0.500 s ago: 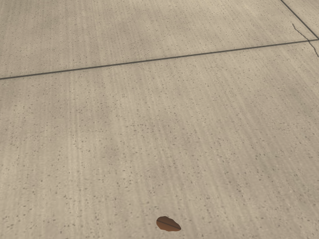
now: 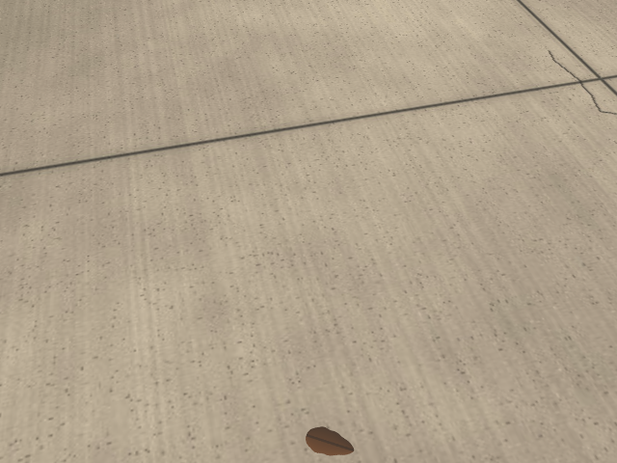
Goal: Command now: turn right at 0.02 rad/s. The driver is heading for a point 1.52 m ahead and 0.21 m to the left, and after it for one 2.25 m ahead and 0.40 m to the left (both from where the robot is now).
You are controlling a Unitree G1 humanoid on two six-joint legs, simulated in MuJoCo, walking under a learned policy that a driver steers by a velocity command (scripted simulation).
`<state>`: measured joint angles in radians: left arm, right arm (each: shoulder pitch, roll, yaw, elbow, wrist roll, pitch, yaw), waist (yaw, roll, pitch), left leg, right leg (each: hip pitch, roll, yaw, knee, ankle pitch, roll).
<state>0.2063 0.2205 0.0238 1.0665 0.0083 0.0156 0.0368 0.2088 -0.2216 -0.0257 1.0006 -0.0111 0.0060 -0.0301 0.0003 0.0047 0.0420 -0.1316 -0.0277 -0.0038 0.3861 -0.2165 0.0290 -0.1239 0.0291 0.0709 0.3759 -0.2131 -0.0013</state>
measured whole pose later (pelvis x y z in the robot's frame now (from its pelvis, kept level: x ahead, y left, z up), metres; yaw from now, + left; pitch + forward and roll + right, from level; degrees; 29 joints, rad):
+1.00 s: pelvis +0.04 -0.02 -0.01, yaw +0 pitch +0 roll +0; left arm 0.32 0.17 0.01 1.09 0.03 -0.05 0.01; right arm 0.40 -0.19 -0.05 1.13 -0.01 0.00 -0.02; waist -0.01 0.02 -0.03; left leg -0.16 -0.01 -0.03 0.48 -0.34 0.04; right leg -0.21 0.03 -0.03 0.52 -0.38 -0.08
